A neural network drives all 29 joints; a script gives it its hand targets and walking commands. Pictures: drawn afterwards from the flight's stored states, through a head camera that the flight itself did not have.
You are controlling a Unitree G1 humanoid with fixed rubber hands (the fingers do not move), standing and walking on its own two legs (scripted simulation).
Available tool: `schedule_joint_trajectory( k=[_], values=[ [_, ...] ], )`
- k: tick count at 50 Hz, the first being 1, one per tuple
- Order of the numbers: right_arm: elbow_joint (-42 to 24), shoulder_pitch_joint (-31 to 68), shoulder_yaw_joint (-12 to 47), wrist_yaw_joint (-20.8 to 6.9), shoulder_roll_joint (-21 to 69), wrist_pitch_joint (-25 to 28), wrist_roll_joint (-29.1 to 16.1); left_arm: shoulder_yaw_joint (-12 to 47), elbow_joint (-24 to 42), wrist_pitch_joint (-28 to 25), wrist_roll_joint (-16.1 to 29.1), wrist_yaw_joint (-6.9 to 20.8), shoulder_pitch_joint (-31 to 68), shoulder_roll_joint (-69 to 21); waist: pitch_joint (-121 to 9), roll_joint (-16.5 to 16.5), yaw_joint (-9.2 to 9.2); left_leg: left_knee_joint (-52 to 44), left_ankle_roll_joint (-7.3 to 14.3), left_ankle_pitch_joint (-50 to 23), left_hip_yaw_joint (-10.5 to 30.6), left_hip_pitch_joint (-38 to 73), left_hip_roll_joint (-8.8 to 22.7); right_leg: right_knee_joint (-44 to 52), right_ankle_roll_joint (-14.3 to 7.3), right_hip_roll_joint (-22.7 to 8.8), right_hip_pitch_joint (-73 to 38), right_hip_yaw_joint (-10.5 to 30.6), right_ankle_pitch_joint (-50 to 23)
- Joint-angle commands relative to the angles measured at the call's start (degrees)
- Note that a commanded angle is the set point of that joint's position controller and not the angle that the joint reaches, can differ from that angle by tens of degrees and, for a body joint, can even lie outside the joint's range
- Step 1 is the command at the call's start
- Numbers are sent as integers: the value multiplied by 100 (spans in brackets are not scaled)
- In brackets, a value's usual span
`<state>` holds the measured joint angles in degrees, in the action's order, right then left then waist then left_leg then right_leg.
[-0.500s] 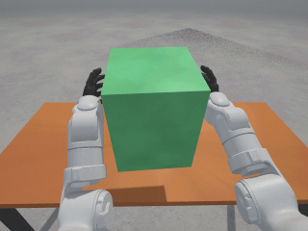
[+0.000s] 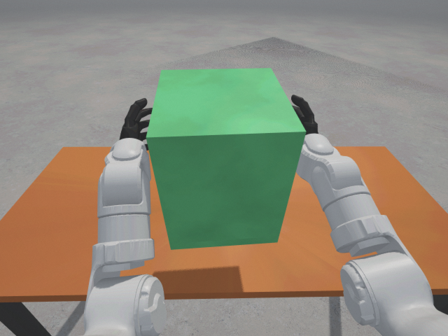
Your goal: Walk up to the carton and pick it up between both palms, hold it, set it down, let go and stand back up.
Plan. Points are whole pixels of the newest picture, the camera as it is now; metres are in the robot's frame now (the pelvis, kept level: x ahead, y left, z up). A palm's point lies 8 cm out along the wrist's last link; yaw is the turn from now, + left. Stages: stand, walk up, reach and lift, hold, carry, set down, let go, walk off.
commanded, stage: hold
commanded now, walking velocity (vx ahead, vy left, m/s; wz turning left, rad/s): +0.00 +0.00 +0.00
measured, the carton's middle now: (221, 158) +0.38 +0.01 +0.20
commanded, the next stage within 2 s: none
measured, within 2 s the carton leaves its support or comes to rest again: neither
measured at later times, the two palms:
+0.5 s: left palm (133, 144) +0.36 +0.16 +0.24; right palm (306, 139) +0.37 -0.13 +0.24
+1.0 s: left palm (133, 140) +0.36 +0.16 +0.25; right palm (308, 135) +0.37 -0.14 +0.25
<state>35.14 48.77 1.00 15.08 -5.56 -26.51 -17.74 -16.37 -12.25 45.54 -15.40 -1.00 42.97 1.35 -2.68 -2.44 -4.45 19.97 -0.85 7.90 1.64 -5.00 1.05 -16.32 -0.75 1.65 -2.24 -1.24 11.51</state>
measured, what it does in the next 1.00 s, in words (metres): stands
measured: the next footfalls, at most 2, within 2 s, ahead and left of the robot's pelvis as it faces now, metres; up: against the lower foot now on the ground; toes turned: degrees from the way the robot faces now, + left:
none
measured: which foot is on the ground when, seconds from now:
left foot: down 0.00-1.00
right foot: down 0.00-1.00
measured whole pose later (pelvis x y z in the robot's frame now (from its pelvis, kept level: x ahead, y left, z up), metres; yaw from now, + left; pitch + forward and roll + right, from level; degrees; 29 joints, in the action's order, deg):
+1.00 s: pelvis +0.00 +0.01 +0.00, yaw -1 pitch -8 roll -1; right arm 36.6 50.4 1.3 15.1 -6.3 -28.5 -18.8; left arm -17.6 -12.7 47.5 -17.3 0.1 44.0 0.6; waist -3.4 -2.3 -4.9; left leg 19.9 -0.5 8.2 0.8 -4.1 0.9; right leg -15.9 -0.3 1.4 -3.0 -0.4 11.3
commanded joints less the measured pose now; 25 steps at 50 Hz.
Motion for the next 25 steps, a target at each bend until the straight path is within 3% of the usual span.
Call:
schedule_joint_trajectory(
  k=[1,4,7,12,13,16,19,21,25],
  values=[
    [-1972,4658,1872,-552,3824,277,-639,2628,605,-394,967,813,3798,-3700,-2120,350,-11,54,-16,-1427,-101,1426,-305,302,457,195,543,-44,-1146],
    [-2118,4618,1950,-530,3794,284,-712,2741,785,-391,1005,810,3768,-3728,-2235,402,-61,155,-90,-1747,-84,1570,-309,257,461,231,476,-61,-1450],
    [-1893,4602,1836,-539,3758,229,-643,2658,636,-358,933,840,3821,-3705,-1955,421,-56,8,-46,-1295,-103,1376,-299,333,432,203,616,-66,-930],
    [-2100,4580,1897,-553,3778,249,-711,2891,970,-380,1062,794,3940,-3805,-2232,583,-126,153,-155,-1688,-66,1573,-289,282,411,222,579,-72,-1191],
    [-2175,4633,1900,-551,3807,247,-685,2845,924,-380,1065,784,3911,-3774,-2186,438,-89,122,-114,-1641,-82,1550,-278,290,433,243,608,-90,-1179],
    [-1817,4455,1802,-570,3681,196,-609,2634,606,-319,894,832,3696,-3683,-1805,417,-42,-11,-67,-1370,-100,1378,-266,323,404,207,630,-63,-983],
    [-1983,4632,1901,-565,3756,234,-693,2641,725,-333,938,851,3773,-3698,-1992,358,4,39,-56,-1543,-93,1456,-292,293,433,212,519,-52,-1190],
    [-2007,4742,1898,-568,3813,245,-650,2630,692,-362,966,851,3896,-3653,-2063,306,32,13,-12,-1347,-117,1428,-300,328,454,198,604,-73,-959],
    [-1838,4760,1828,-606,3828,268,-599,2612,512,-367,927,834,3882,-3737,-1994,403,47,-25,17,-1149,-142,1332,-295,362,408,178,668,-45,-718]
  ],
)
